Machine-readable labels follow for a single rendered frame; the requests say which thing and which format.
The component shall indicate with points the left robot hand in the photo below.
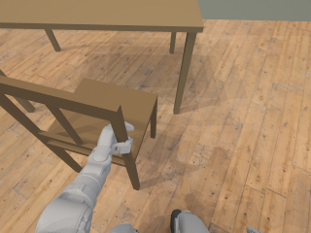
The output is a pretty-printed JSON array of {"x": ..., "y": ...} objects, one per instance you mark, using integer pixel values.
[{"x": 108, "y": 139}]

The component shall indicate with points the left robot upper arm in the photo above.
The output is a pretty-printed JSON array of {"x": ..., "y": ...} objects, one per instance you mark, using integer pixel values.
[{"x": 65, "y": 216}]

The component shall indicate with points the table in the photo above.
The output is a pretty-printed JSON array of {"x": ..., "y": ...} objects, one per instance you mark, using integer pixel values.
[{"x": 108, "y": 15}]

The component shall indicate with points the right robot shin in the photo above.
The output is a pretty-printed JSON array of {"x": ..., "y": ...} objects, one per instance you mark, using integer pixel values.
[{"x": 184, "y": 212}]

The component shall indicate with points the chair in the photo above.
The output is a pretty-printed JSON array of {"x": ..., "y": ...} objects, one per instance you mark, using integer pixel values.
[{"x": 85, "y": 112}]

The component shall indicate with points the robot right foot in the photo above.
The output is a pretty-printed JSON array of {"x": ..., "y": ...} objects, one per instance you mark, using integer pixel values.
[{"x": 172, "y": 219}]

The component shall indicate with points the left robot forearm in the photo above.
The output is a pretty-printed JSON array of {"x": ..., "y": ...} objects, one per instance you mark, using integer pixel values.
[{"x": 89, "y": 182}]

